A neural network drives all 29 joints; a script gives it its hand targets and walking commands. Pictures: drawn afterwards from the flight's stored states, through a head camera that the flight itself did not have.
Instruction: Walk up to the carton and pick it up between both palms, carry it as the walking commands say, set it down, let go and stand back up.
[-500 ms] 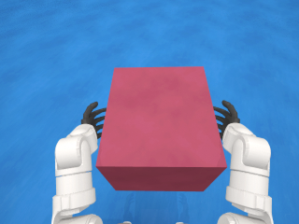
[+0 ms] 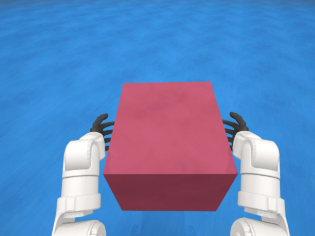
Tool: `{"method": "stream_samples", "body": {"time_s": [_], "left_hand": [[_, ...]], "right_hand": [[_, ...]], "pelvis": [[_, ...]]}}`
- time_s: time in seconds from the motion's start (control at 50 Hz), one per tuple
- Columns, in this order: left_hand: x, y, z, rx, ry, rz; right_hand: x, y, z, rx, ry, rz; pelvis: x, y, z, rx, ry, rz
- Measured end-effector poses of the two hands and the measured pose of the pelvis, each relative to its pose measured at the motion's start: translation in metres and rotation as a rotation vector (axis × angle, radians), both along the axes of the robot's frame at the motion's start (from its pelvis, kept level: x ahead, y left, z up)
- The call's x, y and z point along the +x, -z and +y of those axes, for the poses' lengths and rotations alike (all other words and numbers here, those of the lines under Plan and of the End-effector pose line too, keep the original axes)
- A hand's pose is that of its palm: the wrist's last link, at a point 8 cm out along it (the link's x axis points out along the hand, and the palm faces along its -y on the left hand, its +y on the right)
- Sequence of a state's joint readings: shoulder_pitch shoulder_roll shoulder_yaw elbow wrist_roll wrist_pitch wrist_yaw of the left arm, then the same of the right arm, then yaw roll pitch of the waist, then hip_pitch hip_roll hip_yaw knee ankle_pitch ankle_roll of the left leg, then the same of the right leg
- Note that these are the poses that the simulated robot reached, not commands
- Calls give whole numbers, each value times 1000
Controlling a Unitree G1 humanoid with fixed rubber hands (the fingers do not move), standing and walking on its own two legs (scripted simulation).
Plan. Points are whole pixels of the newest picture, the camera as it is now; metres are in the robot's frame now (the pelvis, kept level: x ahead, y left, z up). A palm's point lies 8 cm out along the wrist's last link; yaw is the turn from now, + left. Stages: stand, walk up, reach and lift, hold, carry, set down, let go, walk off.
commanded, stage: carry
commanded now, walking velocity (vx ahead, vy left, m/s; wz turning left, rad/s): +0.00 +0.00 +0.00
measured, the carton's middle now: (167, 144) +0.36 -0.01 +0.06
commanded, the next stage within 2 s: hold in 0.48 s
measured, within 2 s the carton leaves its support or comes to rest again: neither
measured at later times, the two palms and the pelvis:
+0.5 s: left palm (105, 141) +0.32 +0.16 +0.11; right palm (241, 145) +0.32 -0.19 +0.11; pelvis +0.00 +0.00 +0.00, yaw -1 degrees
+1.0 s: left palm (99, 143) +0.33 +0.18 +0.10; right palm (229, 137) +0.35 -0.17 +0.11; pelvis +0.05 -0.03 +0.01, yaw +0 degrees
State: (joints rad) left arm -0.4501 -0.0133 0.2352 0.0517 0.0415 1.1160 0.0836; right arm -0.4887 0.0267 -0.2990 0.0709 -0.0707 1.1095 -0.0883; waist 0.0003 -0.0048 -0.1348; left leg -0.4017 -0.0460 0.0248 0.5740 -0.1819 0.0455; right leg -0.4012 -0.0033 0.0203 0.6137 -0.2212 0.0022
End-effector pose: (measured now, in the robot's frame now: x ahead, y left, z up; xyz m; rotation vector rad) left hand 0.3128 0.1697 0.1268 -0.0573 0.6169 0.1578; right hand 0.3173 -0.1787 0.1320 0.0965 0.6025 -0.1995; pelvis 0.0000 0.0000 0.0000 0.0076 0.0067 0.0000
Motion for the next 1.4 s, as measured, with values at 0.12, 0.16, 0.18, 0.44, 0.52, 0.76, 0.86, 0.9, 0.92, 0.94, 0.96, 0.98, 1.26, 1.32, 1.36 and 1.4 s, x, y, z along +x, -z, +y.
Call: {"method": "stream_samples", "body": {"time_s": [0.12,0.16,0.18,0.44,0.52,0.76,0.86,0.9,0.92,0.94,0.96,0.98,1.26,1.32,1.36,1.4], "left_hand": [[-4,9,5,-10,-8,20],[-4,12,6,-14,-12,26],[-4,13,6,-14,-13,28],[8,16,-8,-12,-5,14],[12,16,-14,-13,0,6],[-39,103,-10,50,-10,154],[-10,53,-3,49,-34,-65],[2,33,-1,56,-32,-127],[6,27,0,56,-33,-141],[10,23,2,55,-33,-143],[13,22,3,52,-34,-134],[14,23,4,47,-35,-115],[7,92,-21,63,30,110],[16,95,-24,83,51,103],[22,98,-22,89,49,102],[24,101,-19,85,33,94]], "right_hand": [[-2,8,5,15,7,19],[-2,12,6,24,11,26],[-2,13,6,26,12,28],[3,24,-8,40,28,14],[5,23,-14,40,33,6],[-35,116,-8,-13,-52,156],[1,64,0,-21,-63,-63],[15,40,3,-46,-74,-126],[20,30,4,-58,-79,-141],[25,24,6,-69,-82,-144],[28,20,7,-78,-85,-134],[29,20,9,-85,-89,-114],[-3,109,-17,-13,-7,118],[-3,119,-19,3,13,111],[1,123,-18,0,9,110],[8,126,-14,-11,-8,102]], "pelvis": [[-2,0,3,1,3,2],[-2,0,3,0,6,4],[-2,0,3,1,7,5],[1,-1,-3,-3,10,23],[4,-1,-6,-1,10,25],[28,-10,-15,3,15,-85],[31,-7,-21,0,5,-116],[34,-7,-23,-1,3,-130],[37,-8,-23,-2,2,-138],[39,-8,-24,-2,0,-145],[42,-9,-25,-3,-1,-152],[46,-10,-26,-3,-2,-159],[62,-17,-10,-16,4,-130],[56,-16,-6,-13,18,-103],[52,-15,-5,-8,28,-84],[50,-14,-5,-3,36,-62]]}}
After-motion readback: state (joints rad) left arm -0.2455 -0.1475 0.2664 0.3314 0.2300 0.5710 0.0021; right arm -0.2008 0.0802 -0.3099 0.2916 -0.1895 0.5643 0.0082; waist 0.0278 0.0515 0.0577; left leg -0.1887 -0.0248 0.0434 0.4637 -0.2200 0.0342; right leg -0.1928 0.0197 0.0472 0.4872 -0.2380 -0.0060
